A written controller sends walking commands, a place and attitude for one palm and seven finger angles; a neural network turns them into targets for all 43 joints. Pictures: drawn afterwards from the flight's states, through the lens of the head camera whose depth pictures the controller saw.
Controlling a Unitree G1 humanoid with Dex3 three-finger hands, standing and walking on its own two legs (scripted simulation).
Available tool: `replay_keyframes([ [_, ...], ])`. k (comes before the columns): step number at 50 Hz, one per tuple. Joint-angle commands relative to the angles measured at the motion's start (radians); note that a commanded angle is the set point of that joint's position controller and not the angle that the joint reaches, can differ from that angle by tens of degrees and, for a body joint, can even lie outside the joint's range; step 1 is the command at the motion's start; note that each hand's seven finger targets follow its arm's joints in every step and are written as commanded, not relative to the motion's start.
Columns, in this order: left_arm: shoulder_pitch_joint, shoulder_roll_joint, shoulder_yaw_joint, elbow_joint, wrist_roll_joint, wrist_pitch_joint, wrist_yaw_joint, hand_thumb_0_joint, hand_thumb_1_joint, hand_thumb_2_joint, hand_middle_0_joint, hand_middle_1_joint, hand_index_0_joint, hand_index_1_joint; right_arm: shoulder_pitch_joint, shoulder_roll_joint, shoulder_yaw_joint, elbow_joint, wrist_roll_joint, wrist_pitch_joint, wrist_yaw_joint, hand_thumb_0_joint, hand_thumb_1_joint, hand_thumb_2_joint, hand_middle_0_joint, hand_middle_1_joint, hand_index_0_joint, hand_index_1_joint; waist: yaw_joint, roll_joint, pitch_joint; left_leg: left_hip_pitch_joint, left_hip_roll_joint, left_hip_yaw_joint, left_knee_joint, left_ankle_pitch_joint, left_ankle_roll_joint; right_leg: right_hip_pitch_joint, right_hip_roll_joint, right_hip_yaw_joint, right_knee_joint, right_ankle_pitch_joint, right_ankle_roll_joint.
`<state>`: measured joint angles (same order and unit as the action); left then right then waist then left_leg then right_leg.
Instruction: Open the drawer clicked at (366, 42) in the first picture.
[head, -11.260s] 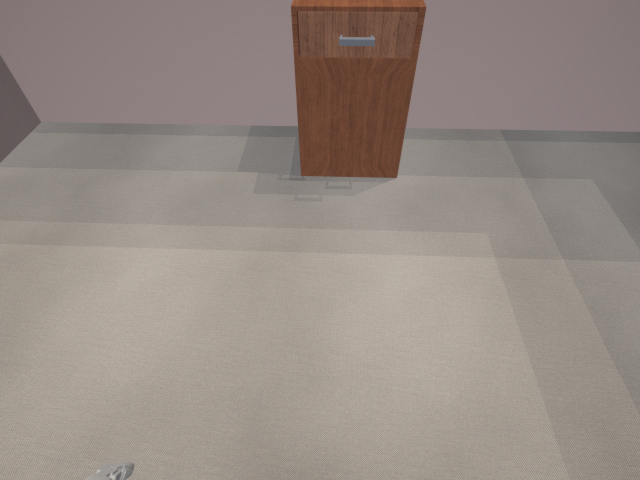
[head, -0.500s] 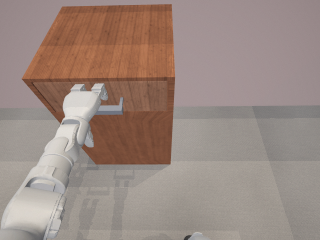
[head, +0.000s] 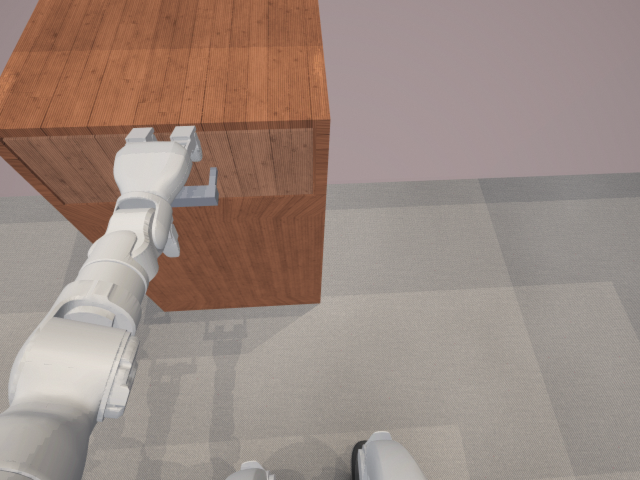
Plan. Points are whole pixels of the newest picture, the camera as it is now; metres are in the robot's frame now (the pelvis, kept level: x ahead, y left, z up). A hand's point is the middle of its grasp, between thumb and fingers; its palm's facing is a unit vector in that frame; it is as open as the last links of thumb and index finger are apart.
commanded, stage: move the hooked fingers above the handle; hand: left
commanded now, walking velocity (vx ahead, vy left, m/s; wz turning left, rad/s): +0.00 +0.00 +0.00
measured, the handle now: (175, 186) +0.55 +0.19 -0.05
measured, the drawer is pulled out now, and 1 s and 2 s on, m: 0.00 0.00 0.00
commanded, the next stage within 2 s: lower the fingers behind the handle in 0.68 s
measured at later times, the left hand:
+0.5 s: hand (164, 192) +0.51 +0.19 +0.00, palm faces -0.07 -0.03 -1.00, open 13.8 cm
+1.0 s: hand (165, 201) +0.50 +0.19 -0.01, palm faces -0.10 -0.02 -1.00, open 13.8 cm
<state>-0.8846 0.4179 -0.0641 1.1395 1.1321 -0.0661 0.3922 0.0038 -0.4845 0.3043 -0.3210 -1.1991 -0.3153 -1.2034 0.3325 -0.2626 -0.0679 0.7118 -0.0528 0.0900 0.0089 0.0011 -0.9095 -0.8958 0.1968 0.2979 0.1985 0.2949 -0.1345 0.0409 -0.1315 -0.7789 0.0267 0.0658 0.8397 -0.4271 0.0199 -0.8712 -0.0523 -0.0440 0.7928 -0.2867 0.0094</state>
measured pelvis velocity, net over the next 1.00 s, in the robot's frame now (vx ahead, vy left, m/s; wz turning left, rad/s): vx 0.01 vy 0.00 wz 0.00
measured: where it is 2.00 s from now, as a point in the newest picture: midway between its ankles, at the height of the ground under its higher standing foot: outside the picture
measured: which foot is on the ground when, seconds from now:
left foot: down 0.00-1.00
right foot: down 0.00-1.00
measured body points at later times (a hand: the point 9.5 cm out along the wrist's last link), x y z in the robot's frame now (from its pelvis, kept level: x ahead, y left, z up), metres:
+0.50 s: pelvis +0.01 +0.00 +0.00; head +0.13 -0.01 +0.43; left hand +0.50 +0.18 +0.06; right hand +0.00 -0.28 -0.13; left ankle -0.03 +0.11 -0.70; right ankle +0.04 -0.13 -0.70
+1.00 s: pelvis +0.01 +0.00 +0.00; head +0.14 -0.01 +0.43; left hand +0.50 +0.19 +0.04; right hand +0.03 -0.27 -0.14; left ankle -0.03 +0.11 -0.70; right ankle +0.04 -0.13 -0.70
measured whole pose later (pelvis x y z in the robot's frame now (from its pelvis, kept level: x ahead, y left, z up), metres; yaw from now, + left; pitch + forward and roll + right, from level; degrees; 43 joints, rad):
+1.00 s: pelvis +0.01 +0.00 +0.00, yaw +0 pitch +23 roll -1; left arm -0.83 0.43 -0.05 1.11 1.12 -0.08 0.38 0.00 -0.48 0.30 -0.32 -1.20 -0.31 -1.20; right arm 0.32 -0.26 -0.06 0.71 -0.06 0.12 0.01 0.00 -0.91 -0.90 0.20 0.30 0.20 0.30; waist -0.12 0.05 -0.14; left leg -0.80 0.03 0.06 0.86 -0.46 0.02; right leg -0.89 -0.04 -0.05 0.81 -0.32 0.01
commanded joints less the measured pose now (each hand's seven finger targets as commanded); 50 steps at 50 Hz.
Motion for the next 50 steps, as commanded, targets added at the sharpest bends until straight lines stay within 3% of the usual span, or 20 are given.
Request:
replay_keyframes([
  [1,-0.470,0.248,0.069,-0.141,-0.005,0.027,0.047,0.000,-0.500,0.300,-0.300,-1.200,-0.300,-1.200,0.151,-0.169,-0.047,-0.046,0.000,-0.011,-0.005,0.000,-0.900,-0.900,0.200,0.300,0.200,0.300,-0.024,0.005,-0.436,0.143,-0.053,-0.053,-0.062,0.339,0.019,0.272,0.080,0.011,-0.024,0.235,-0.046],
  [2,-0.474,0.282,0.096,-0.150,-0.008,0.027,0.045,0.000,-0.500,0.300,-0.300,-1.200,-0.300,-1.200,0.149,-0.173,-0.044,-0.049,-0.001,-0.009,-0.006,0.000,-0.900,-0.900,0.200,0.300,0.200,0.300,-0.014,0.001,-0.468,0.140,-0.055,-0.056,-0.058,0.350,0.019,0.292,0.079,0.013,-0.014,0.247,-0.047],
  [4,-0.478,0.271,0.082,-0.187,-0.005,0.025,0.040,0.000,-0.500,0.300,-0.300,-1.200,-0.300,-1.200,0.162,-0.168,-0.049,-0.058,-0.001,-0.006,-0.006,0.000,-0.900,-0.900,0.200,0.300,0.200,0.300,-0.009,0.038,-0.532,0.171,-0.053,-0.052,-0.050,0.389,0.018,0.309,0.079,0.015,-0.008,0.281,-0.045],
  [6,-0.445,0.279,0.092,-0.187,-0.009,0.028,0.033,0.000,-0.500,0.300,-0.300,-1.200,-0.300,-1.200,0.165,-0.169,-0.049,-0.060,-0.001,0.000,-0.007,0.000,-0.900,-0.900,0.200,0.300,0.200,0.300,-0.005,0.007,-0.545,0.170,-0.050,-0.051,-0.046,0.404,0.019,0.328,0.081,0.016,-0.007,0.300,-0.043],
  [11,-0.425,0.270,0.076,-0.166,-0.022,0.034,0.020,0.000,-0.500,0.300,-0.300,-1.200,-0.300,-1.200,0.170,-0.173,-0.044,-0.051,0.007,0.010,-0.011,0.000,-0.900,-0.900,0.200,0.300,0.200,0.300,-0.015,-0.025,-0.474,0.133,-0.049,-0.047,-0.063,0.351,0.023,0.321,0.080,0.015,-0.030,0.265,-0.039],
  [13,-0.446,0.303,0.097,-0.191,-0.020,0.022,0.018,0.000,-0.500,0.300,-0.300,-1.200,-0.300,-1.200,0.178,-0.176,-0.044,-0.047,0.006,0.010,-0.015,0.000,-0.900,-0.900,0.200,0.300,0.200,0.300,-0.013,-0.019,-0.492,0.147,-0.048,-0.052,-0.065,0.360,0.024,0.331,0.079,0.017,-0.027,0.272,-0.040],
  [15,-0.442,0.281,0.081,-0.212,-0.022,0.008,0.015,0.000,-0.500,0.300,-0.300,-1.200,-0.300,-1.200,0.176,-0.171,-0.047,-0.047,0.006,0.008,-0.017,0.000,-0.900,-0.900,0.200,0.300,0.200,0.300,-0.012,0.003,-0.498,0.168,-0.046,-0.051,-0.064,0.376,0.022,0.325,0.078,0.017,-0.031,0.278,-0.041],
  [17,-0.467,0.228,0.046,-0.221,-0.026,-0.006,0.012,0.000,-0.500,0.300,-0.300,-1.200,-0.300,-1.200,0.179,-0.163,-0.050,-0.044,0.005,0.005,-0.017,0.000,-0.900,-0.900,0.200,0.300,0.200,0.300,-0.032,0.022,-0.482,0.203,-0.039,-0.059,-0.062,0.398,0.019,0.288,0.080,0.009,-0.035,0.273,-0.043],
  [21,-0.439,0.269,0.079,-0.209,-0.027,-0.018,0.018,0.000,-0.500,0.300,-0.300,-1.200,-0.300,-1.200,0.179,-0.169,-0.048,-0.037,0.003,0.007,-0.016,0.000,-0.900,-0.900,0.200,0.300,0.200,0.300,-0.020,0.001,-0.469,0.178,-0.045,-0.053,-0.060,0.387,0.020,0.309,0.080,0.013,-0.035,0.278,-0.042],
  [24,-0.434,0.251,0.071,-0.222,-0.018,-0.019,0.031,0.000,-0.500,0.300,-0.300,-1.200,-0.300,-1.200,0.177,-0.165,-0.051,-0.037,0.000,0.009,-0.013,0.000,-0.900,-0.900,0.200,0.300,0.200,0.300,-0.011,0.046,-0.487,0.208,-0.042,-0.057,-0.055,0.433,0.013,0.292,0.079,0.007,-0.024,0.293,-0.045],
  [26,-0.426,0.229,0.060,-0.215,-0.021,-0.011,0.036,0.000,-0.500,0.300,-0.300,-1.200,-0.300,-1.200,0.173,-0.163,-0.053,-0.037,0.001,0.009,-0.010,0.000,-0.900,-0.900,0.200,0.300,0.200,0.300,-0.020,0.029,-0.469,0.212,-0.040,-0.056,-0.055,0.443,0.013,0.292,0.081,0.005,-0.030,0.303,-0.044],
  [29,-0.409,0.238,0.067,-0.218,-0.022,-0.002,0.032,0.000,-0.500,0.300,-0.300,-1.200,-0.300,-1.200,0.168,-0.162,-0.052,-0.041,0.001,0.016,-0.008,0.000,-0.900,-0.900,0.200,0.300,0.200,0.300,-0.007,0.040,-0.496,0.225,-0.042,-0.056,-0.055,0.472,0.011,0.314,0.081,0.006,-0.026,0.329,-0.045],
  [31,-0.434,0.192,0.031,-0.237,-0.022,0.002,0.034,0.000,-0.500,0.300,-0.300,-1.200,-0.300,-1.200,0.164,-0.158,-0.054,-0.041,0.002,0.017,-0.008,0.000,-0.900,-0.900,0.200,0.300,0.200,0.300,-0.027,0.038,-0.479,0.239,-0.038,-0.055,-0.056,0.477,0.011,0.302,0.082,0.004,-0.035,0.330,-0.043],
  [37,-0.414,0.212,0.058,-0.257,-0.026,-0.009,0.034,0.000,-0.500,0.300,-0.300,-1.200,-0.300,-1.200,0.152,-0.155,-0.053,-0.043,-0.002,0.023,-0.011,0.000,-0.900,-0.900,0.200,0.300,0.200,0.300,-0.013,0.031,-0.494,0.259,-0.037,-0.059,-0.059,0.524,0.009,0.327,0.078,0.004,-0.032,0.361,-0.044],
  [39,-0.364,0.229,0.075,-0.220,-0.026,0.002,0.037,0.000,-0.500,0.300,-0.300,-1.200,-0.300,-1.200,0.146,-0.158,-0.048,-0.041,-0.001,0.027,-0.008,0.000,-0.900,-0.900,0.200,0.300,0.200,0.300,0.001,0.012,-0.460,0.229,-0.040,-0.052,-0.064,0.497,0.010,0.334,0.079,0.004,-0.034,0.351,-0.044],
  [40,-0.364,0.219,0.063,-0.206,-0.027,0.007,0.038,0.000,-0.500,0.300,-0.300,-1.200,-0.300,-1.200,0.143,-0.158,-0.045,-0.043,0.001,0.027,-0.008,0.000,-0.900,-0.900,0.200,0.300,0.200,0.300,-0.007,0.002,-0.435,0.202,-0.043,-0.047,-0.068,0.464,0.012,0.336,0.080,0.005,-0.037,0.345,-0.043],
  [43,-0.349,0.231,0.073,-0.200,-0.020,0.004,0.038,0.000,-0.500,0.300,-0.300,-1.200,-0.300,-1.200,0.143,-0.160,-0.045,-0.044,0.000,0.026,-0.009,0.000,-0.900,-0.900,0.200,0.300,0.200,0.300,0.002,-0.004,-0.468,0.186,-0.047,-0.043,-0.061,0.457,0.014,0.353,0.076,0.010,-0.025,0.358,-0.043],
  [45,-0.351,0.214,0.059,-0.190,-0.022,0.002,0.033,0.000,-0.500,0.300,-0.300,-1.200,-0.300,-1.200,0.144,-0.158,-0.046,-0.043,0.001,0.022,-0.010,0.000,-0.900,-0.900,0.200,0.300,0.200,0.300,-0.009,-0.025,-0.440,0.160,-0.046,-0.039,-0.055,0.433,0.016,0.344,0.076,0.011,-0.025,0.353,-0.041],
  [48,-0.361,0.222,0.064,-0.218,-0.017,-0.023,0.030,0.000,-0.500,0.300,-0.300,-1.200,-0.300,-1.200,0.148,-0.157,-0.050,-0.043,-0.003,0.019,-0.013,0.000,-0.900,-0.900,0.200,0.300,0.200,0.300,-0.011,0.000,-0.487,0.169,-0.047,-0.045,-0.032,0.446,0.016,0.327,0.075,0.015,-0.005,0.356,-0.043],
  [50,-0.368,0.215,0.058,-0.198,-0.016,-0.032,0.035,0.000,-0.500,0.300,-0.300,-1.200,-0.300,-1.200,0.149,-0.157,-0.048,-0.037,-0.003,0.014,-0.012,0.000,-0.900,-0.900,0.200,0.300,0.200,0.300,-0.020,-0.013,-0.443,0.133,-0.047,-0.044,-0.024,0.394,0.017,0.294,0.075,0.013,-0.002,0.315,-0.042],
])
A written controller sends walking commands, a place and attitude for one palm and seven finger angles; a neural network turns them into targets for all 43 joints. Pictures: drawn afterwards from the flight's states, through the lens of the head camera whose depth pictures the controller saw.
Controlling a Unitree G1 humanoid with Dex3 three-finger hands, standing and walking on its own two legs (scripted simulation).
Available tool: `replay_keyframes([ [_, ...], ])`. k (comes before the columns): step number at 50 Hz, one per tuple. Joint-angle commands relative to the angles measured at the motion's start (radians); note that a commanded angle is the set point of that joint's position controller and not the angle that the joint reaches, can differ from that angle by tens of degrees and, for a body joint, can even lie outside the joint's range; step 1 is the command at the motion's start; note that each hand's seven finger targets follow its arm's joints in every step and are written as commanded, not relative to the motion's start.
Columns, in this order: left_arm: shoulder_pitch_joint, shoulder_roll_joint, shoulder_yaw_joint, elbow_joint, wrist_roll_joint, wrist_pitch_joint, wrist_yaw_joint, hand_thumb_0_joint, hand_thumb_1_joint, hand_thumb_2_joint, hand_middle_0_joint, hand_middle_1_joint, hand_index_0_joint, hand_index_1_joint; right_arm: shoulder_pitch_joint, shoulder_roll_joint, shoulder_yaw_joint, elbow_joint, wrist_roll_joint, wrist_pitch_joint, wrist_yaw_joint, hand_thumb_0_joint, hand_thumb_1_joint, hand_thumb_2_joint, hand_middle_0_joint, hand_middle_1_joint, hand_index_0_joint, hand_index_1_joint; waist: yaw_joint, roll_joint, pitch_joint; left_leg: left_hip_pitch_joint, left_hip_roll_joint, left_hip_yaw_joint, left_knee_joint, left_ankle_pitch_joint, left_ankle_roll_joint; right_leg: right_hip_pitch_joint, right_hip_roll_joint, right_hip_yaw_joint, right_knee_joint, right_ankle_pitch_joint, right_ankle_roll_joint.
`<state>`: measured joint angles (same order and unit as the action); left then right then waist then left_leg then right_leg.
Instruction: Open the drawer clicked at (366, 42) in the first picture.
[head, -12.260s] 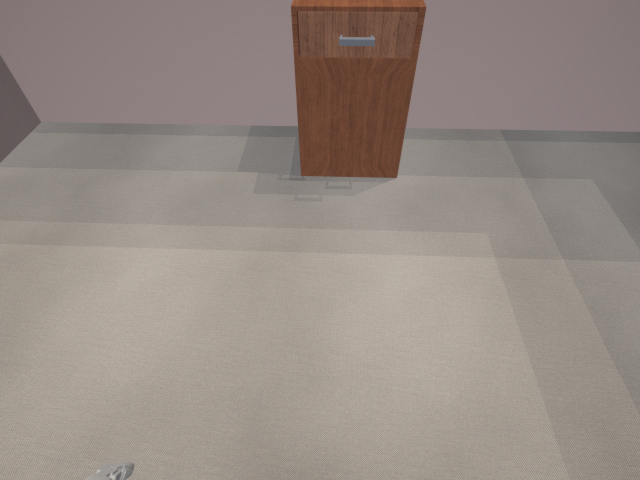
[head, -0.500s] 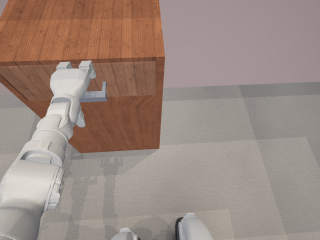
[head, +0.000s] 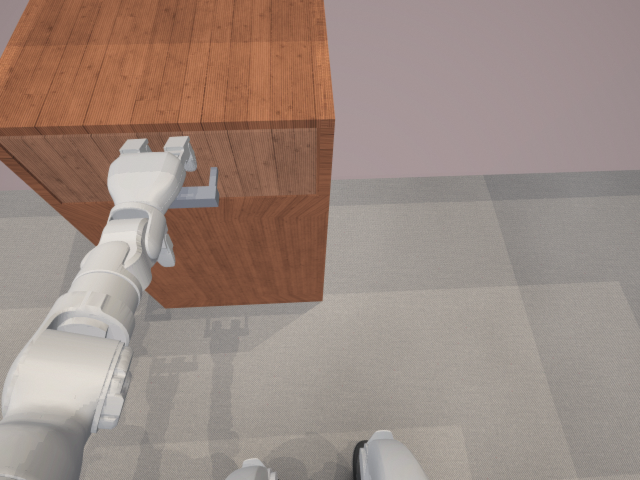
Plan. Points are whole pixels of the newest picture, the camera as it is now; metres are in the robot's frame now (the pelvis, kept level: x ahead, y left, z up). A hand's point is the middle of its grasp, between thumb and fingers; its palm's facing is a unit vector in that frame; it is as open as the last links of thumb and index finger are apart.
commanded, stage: lower the fingers behind the handle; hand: left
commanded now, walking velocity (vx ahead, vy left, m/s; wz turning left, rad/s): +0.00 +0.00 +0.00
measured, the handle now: (174, 186) +0.54 +0.19 -0.05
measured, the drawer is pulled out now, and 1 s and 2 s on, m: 0.00 0.00 0.00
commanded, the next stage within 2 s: close the thumb around the handle in 1.38 s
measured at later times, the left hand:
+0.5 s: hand (167, 219) +0.48 +0.20 -0.04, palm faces -0.09 -0.04 -1.00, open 13.8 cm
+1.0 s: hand (180, 223) +0.49 +0.19 -0.07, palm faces -0.06 -0.01 -1.00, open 13.8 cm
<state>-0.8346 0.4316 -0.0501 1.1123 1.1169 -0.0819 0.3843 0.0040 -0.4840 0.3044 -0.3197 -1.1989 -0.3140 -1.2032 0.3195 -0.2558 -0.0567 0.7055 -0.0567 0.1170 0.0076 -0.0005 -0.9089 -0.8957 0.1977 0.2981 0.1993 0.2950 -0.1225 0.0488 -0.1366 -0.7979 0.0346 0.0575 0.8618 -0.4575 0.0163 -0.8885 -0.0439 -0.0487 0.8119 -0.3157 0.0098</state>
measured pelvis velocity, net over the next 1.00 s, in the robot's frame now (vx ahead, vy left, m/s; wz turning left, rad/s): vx -0.03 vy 0.00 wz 0.00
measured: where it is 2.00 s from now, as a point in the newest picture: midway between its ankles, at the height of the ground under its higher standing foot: outside the picture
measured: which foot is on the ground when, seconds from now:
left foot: down 0.00-1.00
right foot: down 0.00-1.00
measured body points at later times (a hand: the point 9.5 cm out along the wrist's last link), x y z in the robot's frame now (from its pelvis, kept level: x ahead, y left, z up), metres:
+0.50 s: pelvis -0.01 +0.01 -0.02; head +0.13 +0.00 +0.41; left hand +0.48 +0.20 +0.01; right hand -0.02 -0.27 -0.15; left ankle -0.04 +0.11 -0.69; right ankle +0.03 -0.13 -0.69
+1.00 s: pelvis -0.03 +0.00 -0.05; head +0.13 +0.00 +0.37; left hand +0.48 +0.18 -0.01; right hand -0.03 -0.27 -0.18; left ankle -0.04 +0.11 -0.69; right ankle +0.03 -0.13 -0.69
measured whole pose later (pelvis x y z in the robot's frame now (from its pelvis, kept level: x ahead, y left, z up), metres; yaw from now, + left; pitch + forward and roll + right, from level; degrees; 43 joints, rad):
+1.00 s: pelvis -0.03 +0.00 -0.05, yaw +0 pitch +29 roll -2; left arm -0.92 0.46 -0.03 1.16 1.15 -0.07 0.46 0.00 -0.48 0.30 -0.32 -1.20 -0.32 -1.20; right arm 0.31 -0.26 -0.04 0.72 -0.08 0.09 0.02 0.00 -0.91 -0.90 0.20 0.30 0.20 0.29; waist -0.16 0.06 -0.16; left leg -1.10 0.04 0.04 1.14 -0.54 0.02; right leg -1.18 -0.05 -0.05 1.06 -0.38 0.01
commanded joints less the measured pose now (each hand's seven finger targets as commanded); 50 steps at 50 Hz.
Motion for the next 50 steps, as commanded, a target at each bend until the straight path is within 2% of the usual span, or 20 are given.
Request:
replay_keyframes([
  [1,-0.435,0.220,0.055,-0.171,0.002,-0.021,0.048,0.000,-0.500,0.300,-0.300,-1.200,-0.300,-1.200,0.164,-0.168,-0.060,-0.027,-0.001,-0.016,-0.012,0.000,-0.900,-0.900,0.200,0.300,0.200,0.300,-0.036,-0.028,-0.453,0.140,-0.056,-0.040,-0.036,0.413,0.023,0.304,0.067,0.020,-0.014,0.333,-0.042],
  [3,-0.487,0.232,0.060,-0.207,0.009,-0.034,0.060,0.000,-0.500,0.300,-0.300,-1.200,-0.300,-1.200,0.173,-0.168,-0.061,-0.023,-0.006,-0.020,-0.013,0.000,-0.900,-0.900,0.200,0.300,0.200,0.300,-0.043,0.020,-0.495,0.161,-0.054,-0.050,-0.018,0.439,0.020,0.273,0.065,0.019,0.007,0.334,-0.044],
  [5,-0.454,0.234,0.072,-0.193,0.012,-0.032,0.071,0.000,-0.500,0.300,-0.300,-1.200,-0.300,-1.200,0.173,-0.166,-0.063,-0.018,-0.011,-0.021,-0.006,0.000,-0.900,-0.900,0.200,0.300,0.200,0.300,-0.026,0.053,-0.518,0.169,-0.055,-0.050,-0.001,0.466,0.014,0.258,0.068,0.014,0.025,0.335,-0.048],
  [7,-0.471,0.234,0.075,-0.179,0.007,-0.026,0.080,0.000,-0.500,0.300,-0.300,-1.200,-0.300,-1.200,0.175,-0.167,-0.063,-0.013,-0.013,-0.021,-0.005,0.000,-0.900,-0.900,0.200,0.300,0.200,0.300,-0.041,0.022,-0.519,0.147,-0.053,-0.054,0.013,0.468,0.017,0.252,0.069,0.013,0.034,0.341,-0.045],
  [8,-0.460,0.260,0.092,-0.172,0.008,-0.019,0.085,0.000,-0.500,0.300,-0.300,-1.200,-0.300,-1.200,0.178,-0.174,-0.062,-0.011,-0.014,-0.019,-0.004,0.000,-0.900,-0.900,0.200,0.300,0.200,0.300,-0.038,0.015,-0.529,0.132,-0.054,-0.051,0.018,0.458,0.018,0.261,0.068,0.016,0.037,0.342,-0.043],
  [12,-0.462,0.255,0.083,-0.161,0.007,0.001,0.084,0.000,-0.500,0.300,-0.300,-1.200,-0.300,-1.200,0.171,-0.173,-0.059,-0.013,-0.013,-0.016,-0.002,0.000,-0.900,-0.900,0.200,0.300,0.200,0.300,-0.038,0.030,-0.531,0.109,-0.056,-0.046,0.028,0.446,0.019,0.258,0.068,0.017,0.048,0.348,-0.044],
  [14,-0.431,0.275,0.096,-0.168,0.007,0.001,0.077,0.000,-0.500,0.300,-0.300,-1.200,-0.300,-1.200,0.176,-0.176,-0.058,-0.015,-0.013,-0.014,0.000,0.000,-0.900,-0.900,0.200,0.300,0.200,0.300,-0.023,0.040,-0.554,0.119,-0.053,-0.048,0.032,0.466,0.017,0.266,0.069,0.016,0.056,0.358,-0.045],
  [17,-0.414,0.229,0.070,-0.167,0.001,-0.008,0.063,0.000,-0.500,0.300,-0.300,-1.200,-0.300,-1.200,0.177,-0.171,-0.061,-0.015,-0.013,-0.014,0.000,0.000,-0.900,-0.900,0.200,0.300,0.200,0.300,-0.032,0.031,-0.542,0.121,-0.049,-0.055,0.040,0.471,0.016,0.240,0.070,0.011,0.061,0.349,-0.046],
  [19,-0.409,0.241,0.080,-0.184,0.005,-0.022,0.065,0.000,-0.500,0.300,-0.300,-1.200,-0.300,-1.200,0.180,-0.176,-0.062,-0.012,-0.014,-0.015,-0.001,0.000,-0.900,-0.900,0.200,0.300,0.200,0.300,-0.027,0.029,-0.544,0.120,-0.046,-0.058,0.046,0.454,0.015,0.223,0.070,0.011,0.065,0.323,-0.045],
  [22,-0.415,0.242,0.087,-0.180,0.006,-0.034,0.075,0.000,-0.500,0.300,-0.300,-1.200,-0.300,-1.200,0.176,-0.176,-0.061,-0.007,-0.015,-0.017,-0.001,0.000,-0.900,-0.900,0.200,0.300,0.200,0.300,-0.038,0.011,-0.512,0.098,-0.043,-0.063,0.055,0.442,0.017,0.195,0.069,0.008,0.074,0.307,-0.046],
  [28,-0.443,0.214,0.071,-0.178,0.022,-0.027,0.116,0.000,-0.500,0.300,-0.300,-1.200,-0.300,-1.200,0.174,-0.176,-0.063,-0.002,-0.022,-0.021,0.009,0.000,-0.900,-0.900,0.200,0.300,0.200,0.300,-0.040,0.069,-0.531,0.119,-0.038,-0.080,0.081,0.441,0.005,0.108,0.070,-0.005,0.104,0.249,-0.050],
  [30,-0.473,0.185,0.044,-0.149,0.027,-0.008,0.127,0.000,-0.500,0.300,-0.300,-1.200,-0.300,-1.200,0.170,-0.174,-0.061,0.000,-0.021,-0.021,0.011,0.000,-0.900,-0.900,0.200,0.300,0.200,0.300,-0.058,0.056,-0.498,0.091,-0.039,-0.083,0.084,0.392,0.004,0.080,0.071,-0.009,0.104,0.209,-0.050],
  [32,-0.492,0.223,0.069,-0.120,0.022,0.010,0.131,0.000,-0.500,0.300,-0.300,-1.200,-0.300,-1.200,0.163,-0.181,-0.054,0.004,-0.021,-0.022,0.010,0.000,-0.900,-0.900,0.200,0.300,0.200,0.300,-0.065,0.028,-0.477,0.052,-0.042,-0.081,0.086,0.353,0.011,0.080,0.070,-0.006,0.107,0.192,-0.049],
  [35,-0.508,0.231,0.063,-0.140,0.028,0.019,0.128,0.000,-0.500,0.300,-0.300,-1.200,-0.300,-1.200,0.162,-0.179,-0.052,-0.007,-0.021,-0.025,0.009,0.000,-0.900,-0.900,0.200,0.300,0.200,0.300,-0.059,0.071,-0.542,0.057,-0.047,-0.076,0.103,0.362,0.011,0.089,0.068,-0.003,0.125,0.207,-0.049],
  [41,-0.495,0.226,0.055,-0.116,0.024,0.023,0.105,0.000,-0.500,0.300,-0.300,-1.200,-0.300,-1.200,0.165,-0.179,-0.047,-0.014,-0.020,-0.030,0.003,0.000,-0.900,-0.900,0.200,0.300,0.200,0.300,-0.066,0.055,-0.541,0.015,-0.044,-0.077,0.130,0.354,0.015,0.074,0.068,-0.001,0.148,0.211,-0.046],
  [43,-0.469,0.248,0.075,-0.120,0.023,0.017,0.099,0.000,-0.500,0.300,-0.300,-1.200,-0.300,-1.200,0.168,-0.181,-0.046,-0.018,-0.020,-0.031,0.003,0.000,-0.900,-0.900,0.200,0.300,0.200,0.300,-0.052,0.052,-0.574,0.010,-0.046,-0.077,0.142,0.365,0.015,0.086,0.066,0.001,0.162,0.224,-0.046],
  [44,-0.494,0.226,0.056,-0.131,0.024,0.013,0.100,0.000,-0.500,0.300,-0.300,-1.200,-0.300,-1.200,0.169,-0.176,-0.047,-0.017,-0.021,-0.033,0.002,0.000,-0.900,-0.900,0.200,0.300,0.200,0.300,-0.068,0.052,-0.570,0.006,-0.043,-0.077,0.147,0.365,0.017,0.076,0.067,0.001,0.162,0.229,-0.045],
  [45,-0.479,0.247,0.074,-0.129,0.027,0.011,0.101,0.000,-0.500,0.300,-0.300,-1.200,-0.300,-1.200,0.169,-0.179,-0.046,-0.015,-0.021,-0.033,0.002,0.000,-0.900,-0.900,0.200,0.300,0.200,0.300,-0.056,0.046,-0.564,-0.010,-0.044,-0.075,0.151,0.356,0.017,0.080,0.066,0.001,0.169,0.223,-0.045],
  [47,-0.491,0.231,0.064,-0.111,0.026,0.013,0.104,0.000,-0.500,0.300,-0.300,-1.200,-0.300,-1.200,0.169,-0.178,-0.046,-0.010,-0.021,-0.036,0.001,0.000,-0.900,-0.900,0.200,0.300,0.200,0.300,-0.074,0.031,-0.540,-0.030,-0.042,-0.079,0.159,0.342,0.019,0.054,0.066,0.001,0.172,0.211,-0.044],
  [50,-0.477,0.235,0.064,-0.108,0.026,0.025,0.108,0.000,-0.500,0.300,-0.300,-1.200,-0.300,-1.200,0.175,-0.180,-0.046,-0.008,-0.020,-0.037,0.003,0.000,-0.900,-0.900,0.200,0.300,0.200,0.300,-0.064,0.056,-0.556,-0.027,-0.044,-0.076,0.166,0.353,0.016,0.053,0.066,0.000,0.181,0.215,-0.046],
])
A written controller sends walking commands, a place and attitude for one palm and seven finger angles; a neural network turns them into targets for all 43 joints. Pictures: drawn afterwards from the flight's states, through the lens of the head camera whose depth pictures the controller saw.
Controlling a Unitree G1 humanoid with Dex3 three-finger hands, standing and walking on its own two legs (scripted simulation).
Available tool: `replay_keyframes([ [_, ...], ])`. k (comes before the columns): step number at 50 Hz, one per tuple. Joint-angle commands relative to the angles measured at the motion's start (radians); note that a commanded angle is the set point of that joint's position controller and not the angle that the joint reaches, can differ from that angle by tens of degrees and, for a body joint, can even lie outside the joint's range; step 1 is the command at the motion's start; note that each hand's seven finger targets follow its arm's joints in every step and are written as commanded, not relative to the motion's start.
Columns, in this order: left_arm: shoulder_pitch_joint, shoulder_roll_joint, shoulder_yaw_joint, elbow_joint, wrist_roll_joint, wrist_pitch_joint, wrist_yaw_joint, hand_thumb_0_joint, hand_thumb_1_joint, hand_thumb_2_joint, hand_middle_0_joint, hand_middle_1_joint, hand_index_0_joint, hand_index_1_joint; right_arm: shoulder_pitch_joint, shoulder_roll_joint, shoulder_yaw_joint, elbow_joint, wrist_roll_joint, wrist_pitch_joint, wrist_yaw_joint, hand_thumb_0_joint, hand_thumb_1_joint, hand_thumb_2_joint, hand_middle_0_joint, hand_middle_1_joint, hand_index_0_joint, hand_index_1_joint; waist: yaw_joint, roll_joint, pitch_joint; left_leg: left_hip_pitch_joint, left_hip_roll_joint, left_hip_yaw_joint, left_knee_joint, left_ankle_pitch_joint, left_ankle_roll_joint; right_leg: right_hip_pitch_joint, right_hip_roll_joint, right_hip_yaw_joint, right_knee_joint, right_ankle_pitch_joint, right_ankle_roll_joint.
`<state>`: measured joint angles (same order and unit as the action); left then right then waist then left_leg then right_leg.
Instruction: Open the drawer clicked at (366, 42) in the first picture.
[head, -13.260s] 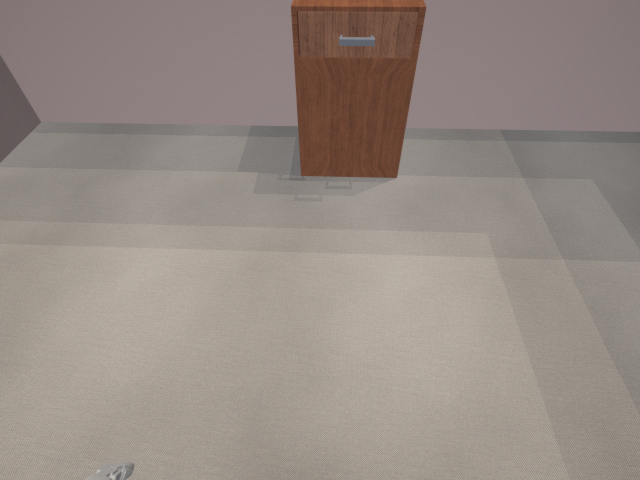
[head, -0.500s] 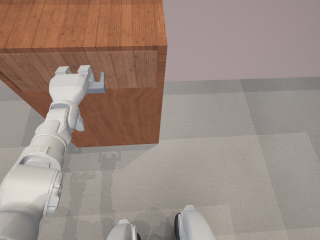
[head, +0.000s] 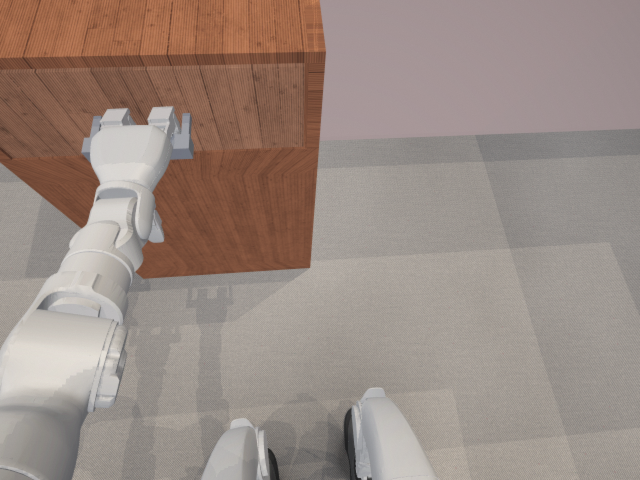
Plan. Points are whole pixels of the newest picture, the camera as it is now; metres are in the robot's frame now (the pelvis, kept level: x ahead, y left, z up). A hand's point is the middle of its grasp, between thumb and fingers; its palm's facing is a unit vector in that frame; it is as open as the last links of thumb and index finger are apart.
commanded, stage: lower the fingers behind the handle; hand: left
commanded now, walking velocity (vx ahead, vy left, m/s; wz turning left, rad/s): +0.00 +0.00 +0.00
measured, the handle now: (141, 135) +0.57 +0.19 +0.00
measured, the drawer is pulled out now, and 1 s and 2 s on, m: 0.00 0.00 0.07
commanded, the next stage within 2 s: close the thumb around the handle in 0.38 s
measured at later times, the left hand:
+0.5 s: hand (152, 178) +0.51 +0.18 -0.02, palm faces -0.06 -0.01 -1.00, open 13.8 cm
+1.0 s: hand (152, 175) +0.52 +0.18 -0.02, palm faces -0.07 +0.00 -1.00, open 7.1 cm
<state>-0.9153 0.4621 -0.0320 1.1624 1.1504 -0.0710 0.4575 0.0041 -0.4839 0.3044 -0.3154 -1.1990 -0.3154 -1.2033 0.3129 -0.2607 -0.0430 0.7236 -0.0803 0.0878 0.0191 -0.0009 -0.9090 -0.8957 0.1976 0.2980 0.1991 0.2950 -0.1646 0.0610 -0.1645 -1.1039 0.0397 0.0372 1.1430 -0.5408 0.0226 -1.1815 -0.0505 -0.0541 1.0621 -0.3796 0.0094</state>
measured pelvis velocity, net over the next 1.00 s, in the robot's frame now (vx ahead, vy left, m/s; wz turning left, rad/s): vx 0.00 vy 0.00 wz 0.00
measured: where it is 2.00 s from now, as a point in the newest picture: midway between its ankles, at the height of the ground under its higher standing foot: outside the picture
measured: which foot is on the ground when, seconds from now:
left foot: down 0.00-1.00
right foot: down 0.00-1.00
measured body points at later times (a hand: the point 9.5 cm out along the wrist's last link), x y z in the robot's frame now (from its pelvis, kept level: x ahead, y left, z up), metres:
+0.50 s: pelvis +0.00 -0.01 +0.00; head +0.16 -0.01 +0.42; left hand +0.51 +0.18 +0.03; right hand +0.00 -0.28 -0.13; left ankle -0.01 +0.10 -0.64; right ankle +0.05 -0.13 -0.64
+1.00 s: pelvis +0.00 +0.00 +0.00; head +0.16 -0.01 +0.42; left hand +0.51 +0.18 +0.03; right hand +0.00 -0.28 -0.13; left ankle -0.01 +0.10 -0.64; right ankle +0.05 -0.13 -0.64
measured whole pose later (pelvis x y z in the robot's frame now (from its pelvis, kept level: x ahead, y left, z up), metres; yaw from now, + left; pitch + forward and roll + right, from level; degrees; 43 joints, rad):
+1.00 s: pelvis +0.00 +0.00 +0.00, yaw +0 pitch +29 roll -1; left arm -0.93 0.46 -0.05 1.16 1.14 -0.05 0.45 0.00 0.48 0.72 -0.37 -1.30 -0.38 -1.31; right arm 0.31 -0.26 -0.04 0.72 -0.07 0.08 0.02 0.00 -0.91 -0.90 0.20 0.30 0.20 0.29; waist -0.16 0.07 -0.16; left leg -1.11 0.04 0.03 1.15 -0.54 0.02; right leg -1.19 -0.05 -0.06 1.07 -0.39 0.01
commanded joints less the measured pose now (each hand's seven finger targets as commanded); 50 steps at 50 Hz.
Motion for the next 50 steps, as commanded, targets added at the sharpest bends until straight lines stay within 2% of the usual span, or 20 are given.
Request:
replay_keyframes([
  [1,-0.403,0.199,0.043,-0.175,-0.011,0.016,0.034,0.000,-0.500,0.300,-0.300,-1.200,-0.300,-1.200,0.182,-0.175,-0.061,-0.030,0.005,-0.008,-0.008,0.000,-0.900,-0.900,0.200,0.300,0.200,0.300,-0.025,0.034,-0.549,0.281,-0.049,-0.055,-0.114,0.432,0.012,0.357,0.074,0.007,-0.071,0.283,-0.044],
  [2,-0.415,0.197,0.042,-0.172,-0.015,0.019,0.032,0.000,-0.500,0.300,-0.300,-1.200,-0.300,-1.200,0.180,-0.173,-0.062,-0.027,0.004,-0.008,-0.007,0.000,-0.900,-0.900,0.200,0.300,0.200,0.300,-0.033,0.032,-0.549,0.281,-0.049,-0.055,-0.111,0.435,0.012,0.357,0.073,0.007,-0.072,0.287,-0.043],
  [7,-0.396,0.218,0.053,-0.184,-0.024,0.022,0.014,0.000,-0.500,0.300,-0.300,-1.200,-0.300,-1.200,0.183,-0.174,-0.059,-0.028,0.009,-0.006,-0.010,0.000,-0.900,-0.900,0.200,0.300,0.200,0.300,-0.022,0.024,-0.558,0.272,-0.052,-0.049,-0.116,0.425,0.015,0.392,0.073,0.014,-0.080,0.300,-0.042],
  [10,-0.403,0.191,0.021,-0.167,-0.018,0.021,0.008,0.000,-0.500,0.300,-0.300,-1.200,-0.300,-1.200,0.181,-0.171,-0.056,-0.031,0.014,-0.010,-0.013,0.000,-0.900,-0.900,0.200,0.300,0.200,0.300,-0.029,0.025,-0.504,0.245,-0.053,-0.046,-0.126,0.370,0.017,0.367,0.072,0.012,-0.090,0.253,-0.043],
  [14,-0.410,0.195,0.031,-0.202,-0.020,0.002,0.007,0.000,-0.500,0.300,-0.300,-1.200,-0.300,-1.200,0.192,-0.167,-0.060,-0.033,0.011,-0.019,-0.014,0.000,-0.900,-0.900,0.200,0.300,0.200,0.300,-0.026,0.039,-0.562,0.278,-0.052,-0.049,-0.121,0.409,0.018,0.387,0.072,0.014,-0.084,0.286,-0.043],
  [17,-0.382,0.193,0.040,-0.190,-0.024,-0.003,0.009,0.000,-0.500,0.300,-0.300,-1.200,-0.300,-1.200,0.189,-0.165,-0.059,-0.027,0.007,-0.016,-0.011,0.000,-0.900,-0.900,0.200,0.300,0.200,0.300,-0.022,0.025,-0.542,0.264,-0.052,-0.044,-0.115,0.425,0.017,0.394,0.072,0.015,-0.081,0.311,-0.043],
  [19,-0.371,0.233,0.065,-0.183,-0.023,-0.002,0.016,0.000,-0.500,0.300,-0.300,-1.200,-0.300,-1.200,0.183,-0.171,-0.054,-0.029,0.008,-0.014,-0.012,0.000,-0.900,-0.900,0.200,0.300,0.200,0.300,-0.016,0.004,-0.517,0.223,-0.055,-0.037,-0.117,0.385,0.020,0.407,0.071,0.020,-0.085,0.291,-0.040],
  [21,-0.380,0.215,0.050,-0.183,-0.016,0.002,0.024,0.000,-0.500,0.300,-0.300,-1.200,-0.300,-1.200,0.180,-0.169,-0.056,-0.030,0.009,-0.014,-0.012,0.000,-0.900,-0.900,0.200,0.300,0.200,0.300,-0.019,0.025,-0.508,0.232,-0.055,-0.037,-0.122,0.384,0.019,0.393,0.071,0.016,-0.087,0.282,-0.043],
  [23,-0.385,0.238,0.066,-0.198,-0.014,0.002,0.029,0.000,-0.500,0.300,-0.300,-1.200,-0.300,-1.200,0.182,-0.171,-0.056,-0.032,0.009,-0.013,-0.011,0.000,-0.900,-0.900,0.200,0.300,0.200,0.300,-0.014,0.031,-0.546,0.245,-0.056,-0.038,-0.115,0.406,0.019,0.404,0.071,0.019,-0.078,0.302,-0.043],
  [24,-0.371,0.213,0.047,-0.173,-0.014,0.010,0.028,0.000,-0.500,0.300,-0.300,-1.200,-0.300,-1.200,0.176,-0.168,-0.057,-0.032,0.010,-0.011,-0.011,0.000,-0.900,-0.900,0.200,0.300,0.200,0.300,-0.016,0.028,-0.524,0.240,-0.057,-0.037,-0.116,0.402,0.017,0.393,0.071,0.017,-0.081,0.296,-0.043],
  [25,-0.392,0.215,0.049,-0.188,-0.014,0.010,0.031,0.000,-0.444,0.324,-0.304,-1.206,-0.304,-1.206,0.179,-0.169,-0.056,-0.031,0.009,-0.013,-0.011,0.000,-0.900,-0.900,0.200,0.300,0.200,0.300,-0.020,0.035,-0.515,0.246,-0.053,-0.039,-0.120,0.398,0.017,0.386,0.071,0.015,-0.084,0.288,-0.042],
  [27,-0.377,0.225,0.066,-0.199,-0.018,0.011,0.031,0.000,-0.332,0.372,-0.312,-1.218,-0.312,-1.218,0.177,-0.170,-0.060,-0.032,0.007,-0.011,-0.010,0.000,-0.900,-0.900,0.200,0.300,0.200,0.300,-0.011,0.026,-0.565,0.268,-0.054,-0.043,-0.116,0.427,0.016,0.407,0.072,0.016,-0.076,0.311,-0.043],
  [29,-0.390,0.195,0.039,-0.197,-0.020,0.016,0.031,0.000,-0.220,0.420,-0.320,-1.230,-0.320,-1.230,0.181,-0.166,-0.061,-0.031,0.009,-0.011,-0.010,0.000,-0.900,-0.900,0.200,0.300,0.200,0.300,-0.022,0.034,-0.539,0.268,-0.053,-0.040,-0.118,0.424,0.016,0.395,0.072,0.014,-0.083,0.311,-0.041],
  [30,-0.383,0.222,0.060,-0.206,-0.021,0.016,0.031,0.000,-0.164,0.444,-0.324,-1.236,-0.324,-1.236,0.178,-0.171,-0.059,-0.031,0.009,-0.010,-0.010,0.000,-0.900,-0.900,0.200,0.300,0.200,0.300,-0.013,0.037,-0.550,0.268,-0.053,-0.038,-0.119,0.418,0.016,0.405,0.071,0.016,-0.083,0.308,-0.041],
  [35,-0.379,0.193,0.037,-0.176,-0.018,0.024,0.027,0.000,0.116,0.564,-0.344,-1.266,-0.344,-1.266,0.173,-0.172,-0.058,-0.030,0.011,-0.009,-0.012,0.000,-0.900,-0.900,0.200,0.300,0.200,0.300,-0.023,0.029,-0.511,0.269,-0.051,-0.045,-0.128,0.401,0.014,0.368,0.072,0.010,-0.088,0.274,-0.042],
  [40,-0.390,0.202,0.043,-0.194,-0.022,0.017,0.023,0.000,0.396,0.684,-0.364,-1.296,-0.364,-1.296,0.180,-0.170,-0.058,-0.033,0.009,-0.011,-0.013,0.000,-0.900,-0.900,0.200,0.300,0.200,0.300,-0.018,0.029,-0.543,0.274,-0.053,-0.042,-0.123,0.421,0.016,0.396,0.072,0.014,-0.084,0.302,-0.041],
  [43,-0.385,0.163,0.014,-0.156,-0.020,0.021,0.020,0.000,0.564,0.756,-0.376,-1.314,-0.376,-1.314,0.180,-0.168,-0.057,-0.028,0.013,-0.011,-0.014,0.000,-0.900,-0.900,0.200,0.300,0.200,0.300,-0.034,0.007,-0.486,0.253,-0.051,-0.047,-0.126,0.395,0.015,0.365,0.072,0.009,-0.089,0.274,-0.042],
  [44,-0.386,0.175,0.020,-0.144,-0.020,0.025,0.019,0.000,0.620,0.780,-0.380,-1.320,-0.380,-1.320,0.179,-0.171,-0.055,-0.026,0.013,-0.012,-0.013,0.000,-0.900,-0.900,0.200,0.300,0.200,0.300,-0.031,0.007,-0.472,0.241,-0.052,-0.045,-0.127,0.377,0.016,0.357,0.072,0.008,-0.089,0.255,-0.042],
  [48,-0.431,0.180,0.018,-0.168,-0.014,0.025,0.021,0.000,0.844,0.876,-0.396,-1.344,-0.396,-1.344,0.189,-0.171,-0.058,-0.029,0.011,-0.016,-0.014,0.000,-0.900,-0.900,0.200,0.300,0.200,0.300,-0.039,0.037,-0.530,0.273,-0.051,-0.053,-0.120,0.401,0.015,0.348,0.072,0.008,-0.079,0.262,-0.043],
  [50,-0.409,0.195,0.036,-0.177,-0.022,0.022,0.016,0.000,0.900,0.900,-0.400,-1.350,-0.400,-1.350,0.190,-0.172,-0.058,-0.030,0.010,-0.015,-0.013,0.000,-0.900,-0.900,0.200,0.300,0.200,0.300,-0.029,0.036,-0.541,0.283,-0.050,-0.048,-0.117,0.428,0.014,0.367,0.073,0.010,-0.079,0.290,-0.042],
])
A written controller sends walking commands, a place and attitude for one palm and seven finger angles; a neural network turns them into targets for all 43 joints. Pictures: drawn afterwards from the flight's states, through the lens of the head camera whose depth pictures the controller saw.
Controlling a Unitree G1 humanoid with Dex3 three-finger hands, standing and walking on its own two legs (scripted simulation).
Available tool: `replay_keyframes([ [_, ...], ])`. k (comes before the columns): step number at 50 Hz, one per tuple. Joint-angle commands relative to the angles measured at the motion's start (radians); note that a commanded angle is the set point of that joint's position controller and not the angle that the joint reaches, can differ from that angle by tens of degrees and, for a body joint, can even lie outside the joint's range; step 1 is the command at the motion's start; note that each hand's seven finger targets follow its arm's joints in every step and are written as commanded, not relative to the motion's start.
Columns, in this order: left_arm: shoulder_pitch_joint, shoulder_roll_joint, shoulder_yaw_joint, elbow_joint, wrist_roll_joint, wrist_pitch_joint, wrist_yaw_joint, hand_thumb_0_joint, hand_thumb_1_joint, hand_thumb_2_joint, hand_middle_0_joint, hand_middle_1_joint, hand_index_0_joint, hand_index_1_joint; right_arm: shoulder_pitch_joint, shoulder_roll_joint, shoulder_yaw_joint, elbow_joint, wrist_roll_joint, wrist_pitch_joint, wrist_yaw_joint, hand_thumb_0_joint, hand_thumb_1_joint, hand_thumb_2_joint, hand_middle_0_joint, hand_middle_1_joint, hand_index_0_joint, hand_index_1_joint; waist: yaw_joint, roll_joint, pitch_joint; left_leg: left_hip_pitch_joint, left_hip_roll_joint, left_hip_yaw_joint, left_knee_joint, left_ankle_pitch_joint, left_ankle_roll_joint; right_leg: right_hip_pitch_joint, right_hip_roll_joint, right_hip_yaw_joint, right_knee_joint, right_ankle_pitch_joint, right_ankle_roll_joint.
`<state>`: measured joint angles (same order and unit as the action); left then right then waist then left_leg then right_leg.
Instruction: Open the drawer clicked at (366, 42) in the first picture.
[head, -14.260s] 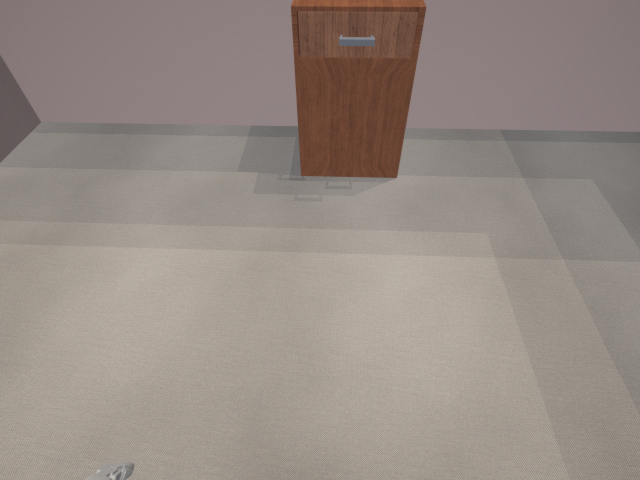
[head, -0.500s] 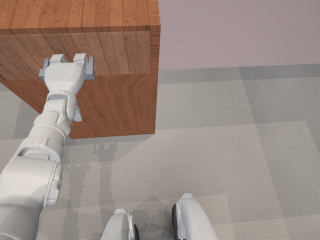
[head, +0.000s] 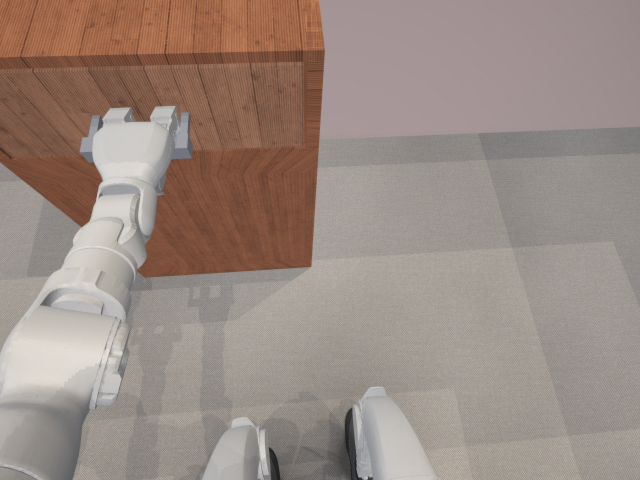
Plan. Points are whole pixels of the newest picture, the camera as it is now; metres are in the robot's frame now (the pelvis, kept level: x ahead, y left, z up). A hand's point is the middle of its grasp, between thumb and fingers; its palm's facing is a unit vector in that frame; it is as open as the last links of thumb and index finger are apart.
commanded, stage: close the thumb around the handle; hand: left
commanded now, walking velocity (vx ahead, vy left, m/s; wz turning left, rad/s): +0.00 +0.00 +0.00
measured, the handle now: (140, 134) +0.57 +0.19 +0.00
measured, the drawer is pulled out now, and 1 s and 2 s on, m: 0.00 0.07 0.20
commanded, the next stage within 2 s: pull the drawer open in 0.18 s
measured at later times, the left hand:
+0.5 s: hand (152, 178) +0.51 +0.18 -0.02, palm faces -0.07 -0.02 -1.00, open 5.6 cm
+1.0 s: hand (148, 220) +0.45 +0.18 -0.02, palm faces -0.05 -0.05 -1.00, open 5.5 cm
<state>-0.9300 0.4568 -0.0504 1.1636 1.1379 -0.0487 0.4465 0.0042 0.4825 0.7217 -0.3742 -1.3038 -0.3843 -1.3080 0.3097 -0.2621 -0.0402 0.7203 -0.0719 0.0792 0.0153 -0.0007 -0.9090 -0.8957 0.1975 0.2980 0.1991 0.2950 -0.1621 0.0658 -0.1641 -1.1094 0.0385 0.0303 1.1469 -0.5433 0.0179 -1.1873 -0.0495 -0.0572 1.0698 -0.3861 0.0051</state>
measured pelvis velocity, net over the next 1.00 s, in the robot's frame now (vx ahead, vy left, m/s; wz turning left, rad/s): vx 0.03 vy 0.00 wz -0.02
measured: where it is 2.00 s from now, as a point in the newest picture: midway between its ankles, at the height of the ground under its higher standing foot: outside the picture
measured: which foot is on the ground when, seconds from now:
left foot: down 0.00-1.00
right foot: down 0.00-1.00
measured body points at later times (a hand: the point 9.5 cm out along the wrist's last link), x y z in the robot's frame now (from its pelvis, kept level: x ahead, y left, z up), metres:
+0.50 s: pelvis +0.01 +0.00 +0.01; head +0.17 -0.01 +0.43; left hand +0.51 +0.18 +0.03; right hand +0.01 -0.27 -0.13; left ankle -0.02 +0.11 -0.64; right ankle +0.05 -0.13 -0.64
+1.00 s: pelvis +0.03 +0.00 +0.03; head +0.15 -0.01 +0.46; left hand +0.44 +0.18 +0.03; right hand +0.11 -0.27 -0.11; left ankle -0.02 +0.11 -0.64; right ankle +0.05 -0.13 -0.64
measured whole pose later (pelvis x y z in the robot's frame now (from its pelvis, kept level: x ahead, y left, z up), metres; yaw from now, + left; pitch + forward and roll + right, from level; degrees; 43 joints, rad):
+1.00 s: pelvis +0.03 +0.00 +0.03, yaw -1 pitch +24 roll -1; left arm -0.51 0.32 -0.06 0.84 1.15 -0.05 0.52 0.02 0.73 0.79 -0.32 -1.35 -0.40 -1.35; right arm 0.22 -0.25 -0.07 0.67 -0.06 0.14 0.02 0.00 -0.91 -0.90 0.20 0.30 0.20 0.29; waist -0.06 0.05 -0.18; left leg -0.88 0.04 0.06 1.00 -0.54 0.01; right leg -0.99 -0.03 -0.03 0.97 -0.40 0.01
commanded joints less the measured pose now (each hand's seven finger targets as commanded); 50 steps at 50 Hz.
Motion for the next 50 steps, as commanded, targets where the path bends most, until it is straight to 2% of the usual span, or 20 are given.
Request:
replay_keyframes([
  [1,-0.397,0.213,0.064,-0.194,-0.008,-0.004,0.026,0.000,0.900,0.900,-0.400,-1.350,-0.400,-1.350,0.196,-0.171,-0.061,-0.028,0.000,-0.005,-0.009,0.000,-0.900,-0.900,0.200,0.300,0.200,0.300,-0.026,0.036,-0.567,0.295,-0.049,-0.043,-0.118,0.451,0.019,0.387,0.071,0.014,-0.080,0.317,-0.038],
  [2,-0.382,0.210,0.069,-0.192,-0.012,-0.006,0.023,0.000,0.900,0.900,-0.400,-1.350,-0.400,-1.350,0.193,-0.169,-0.063,-0.028,-0.001,-0.003,-0.009,0.000,-0.900,-0.900,0.200,0.300,0.200,0.300,-0.023,0.024,-0.576,0.299,-0.048,-0.046,-0.114,0.462,0.018,0.390,0.073,0.013,-0.077,0.324,-0.039],
  [3,-0.355,0.202,0.060,-0.174,-0.009,-0.003,0.020,0.000,0.900,0.900,-0.400,-1.350,-0.400,-1.350,0.192,-0.168,-0.060,-0.028,0.001,0.000,-0.008,0.000,-0.900,-0.900,0.200,0.300,0.200,0.300,-0.016,0.042,-0.542,0.290,-0.049,-0.042,-0.119,0.462,0.015,0.380,0.072,0.012,-0.078,0.321,-0.040],
  [4,-0.361,0.186,0.051,-0.176,-0.010,-0.004,0.022,0.000,0.900,0.900,-0.400,-1.350,-0.400,-1.350,0.192,-0.167,-0.061,-0.029,0.001,0.000,-0.007,0.000,-0.900,-0.900,0.200,0.300,0.200,0.300,-0.025,0.018,-0.525,0.280,-0.047,-0.039,-0.120,0.447,0.019,0.383,0.073,0.013,-0.085,0.317,-0.038],
  [9,-0.337,0.217,0.072,-0.185,-0.011,0.000,0.025,0.000,0.900,0.900,-0.400,-1.350,-0.400,-1.350,0.186,-0.172,-0.059,-0.031,0.003,0.004,-0.008,0.000,-0.900,-0.900,0.200,0.300,0.200,0.300,-0.009,0.025,-0.539,0.283,-0.048,-0.040,-0.128,0.441,0.017,0.399,0.072,0.013,-0.085,0.313,-0.039],
  [13,-0.359,0.196,0.053,-0.181,-0.011,0.003,0.029,0.000,0.900,0.900,-0.400,-1.350,-0.400,-1.350,0.188,-0.170,-0.062,-0.026,0.005,0.001,-0.010,0.000,-0.900,-0.900,0.200,0.300,0.200,0.300,-0.027,0.016,-0.520,0.278,-0.048,-0.037,-0.129,0.426,0.019,0.388,0.073,0.014,-0.094,0.304,-0.036],
  [15,-0.352,0.207,0.062,-0.185,-0.012,0.002,0.029,0.000,0.900,0.900,-0.400,-1.350,-0.400,-1.350,0.188,-0.170,-0.060,-0.027,0.004,0.000,-0.010,0.000,-0.900,-0.900,0.200,0.300,0.200,0.300,-0.019,0.015,-0.537,0.274,-0.049,-0.035,-0.130,0.424,0.020,0.403,0.072,0.016,-0.090,0.309,-0.037],
  [17,-0.281,0.215,0.086,-0.196,-0.021,-0.002,0.023,0.000,0.900,0.900,-0.400,-1.350,-0.400,-1.350,0.180,-0.171,-0.061,-0.034,0.004,0.004,-0.006,0.000,-0.900,-0.900,0.200,0.300,0.200,0.300,0.009,0.009,-0.561,0.292,-0.051,-0.033,-0.135,0.456,0.018,0.437,0.073,0.017,-0.088,0.340,-0.040],
  [19,-0.254,0.172,0.059,-0.213,-0.022,-0.005,0.019,0.000,0.900,0.900,-0.400,-1.350,-0.400,-1.350,0.179,-0.163,-0.064,-0.037,0.006,0.004,-0.005,0.000,-0.900,-0.900,0.200,0.300,0.200,0.300,0.012,0.035,-0.546,0.316,-0.045,-0.033,-0.141,0.484,0.013,0.424,0.073,0.011,-0.089,0.353,-0.040],
  [21,-0.170,0.180,0.085,-0.223,-0.032,-0.008,0.020,0.000,0.900,0.900,-0.400,-1.350,-0.400,-1.350,0.174,-0.164,-0.065,-0.044,0.006,0.008,-0.003,0.000,-0.900,-0.900,0.200,0.300,0.200,0.300,0.035,-0.003,-0.553,0.315,-0.046,-0.024,-0.147,0.492,0.016,0.471,0.073,0.016,-0.098,0.376,-0.039],
  [26,-0.063,0.136,0.075,-0.276,-0.029,-0.020,0.032,0.000,0.900,0.900,-0.400,-1.350,-0.400,-1.350,0.153,-0.156,-0.071,-0.053,0.010,0.015,0.000,0.000,-0.900,-0.900,0.200,0.300,0.200,0.300,0.063,-0.011,-0.532,0.344,-0.041,-0.018,-0.169,0.529,0.013,0.491,0.073,0.014,-0.106,0.406,-0.041],
  [28,-0.026,0.112,0.071,-0.299,-0.026,-0.021,0.045,0.000,0.900,0.900,-0.400,-1.350,-0.400,-1.350,0.146,-0.152,-0.077,-0.054,0.009,0.019,0.003,0.000,-0.900,-0.900,0.200,0.300,0.200,0.300,0.067,-0.017,-0.539,0.363,-0.038,-0.016,-0.169,0.553,0.011,0.496,0.072,0.013,-0.108,0.423,-0.041],
  [31,0.003,0.091,0.062,-0.309,-0.019,-0.012,0.064,0.000,0.900,0.900,-0.400,-1.350,-0.400,-1.350,0.130,-0.150,-0.079,-0.055,0.010,0.025,0.002,0.000,-0.900,-0.900,0.200,0.300,0.200,0.300,0.066,-0.045,-0.486,0.349,-0.039,-0.009,-0.184,0.535,0.012,0.507,0.072,0.014,-0.122,0.431,-0.042],
  [34,0.040,0.100,0.080,-0.327,-0.013,-0.003,0.081,0.000,0.900,0.900,-0.400,-1.350,-0.400,-1.350,0.117,-0.148,-0.081,-0.054,0.008,0.034,0.003,0.000,-0.900,-0.900,0.200,0.300,0.200,0.300,0.083,-0.044,-0.490,0.366,-0.042,-0.005,-0.189,0.554,0.011,0.523,0.070,0.018,-0.122,0.449,-0.044],
  [38,0.092,0.052,0.055,-0.357,-0.015,0.009,0.089,0.000,0.900,0.900,-0.400,-1.350,-0.400,-1.350,0.098,-0.137,-0.082,-0.068,0.011,0.042,0.003,0.000,-0.900,-0.900,0.200,0.300,0.200,0.300,0.090,-0.049,-0.483,0.390,-0.042,-0.005,-0.203,0.583,0.009,0.546,0.068,0.015,-0.131,0.471,-0.044],
  [42,0.170,0.071,0.083,-0.413,-0.021,0.012,0.094,0.000,0.900,0.900,-0.400,-1.350,-0.400,-1.350,0.068,-0.131,-0.079,-0.085,0.011,0.050,0.000,0.000,-0.900,-0.900,0.200,0.300,0.200,0.300,0.117,-0.056,-0.488,0.393,-0.048,0.005,-0.212,0.601,0.011,0.599,0.064,0.026,-0.138,0.520,-0.047],
  [44,0.204,0.051,0.068,-0.406,-0.017,0.016,0.094,0.000,0.900,0.900,-0.400,-1.350,-0.400,-1.350,0.060,-0.129,-0.077,-0.090,0.014,0.052,-0.003,0.000,-0.900,-0.900,0.200,0.300,0.200,0.300,0.116,-0.072,-0.447,0.388,-0.047,0.005,-0.223,0.582,0.008,0.591,0.064,0.020,-0.142,0.503,-0.045],
  [47,0.228,0.041,0.069,-0.462,-0.012,0.014,0.105,0.000,0.900,0.900,-0.400,-1.350,-0.400,-1.350,0.037,-0.123,-0.078,-0.103,0.013,0.051,-0.004,0.000,-0.900,-0.900,0.200,0.300,0.200,0.300,0.123,-0.056,-0.468,0.412,-0.047,0.007,-0.223,0.602,0.009,0.602,0.063,0.024,-0.145,0.519,-0.047],
  [49,0.301,0.045,0.080,-0.481,-0.008,0.020,0.111,0.000,0.900,0.900,-0.400,-1.350,-0.400,-1.350,0.028,-0.121,-0.077,-0.114,0.015,0.054,-0.005,0.000,-0.900,-0.900,0.200,0.300,0.200,0.300,0.139,-0.075,-0.465,0.405,-0.049,0.012,-0.227,0.603,0.007,0.626,0.062,0.026,-0.145,0.534,-0.047],
  [50,0.301,0.019,0.059,-0.487,-0.004,0.024,0.114,0.000,0.900,0.900,-0.400,-1.350,-0.400,-1.350,0.018,-0.118,-0.077,-0.116,0.017,0.054,-0.007,0.000,-0.900,-0.900,0.200,0.300,0.200,0.300,0.129,-0.070,-0.449,0.411,-0.049,0.011,-0.229,0.592,0.005,0.608,0.063,0.023,-0.150,0.522,-0.046],
])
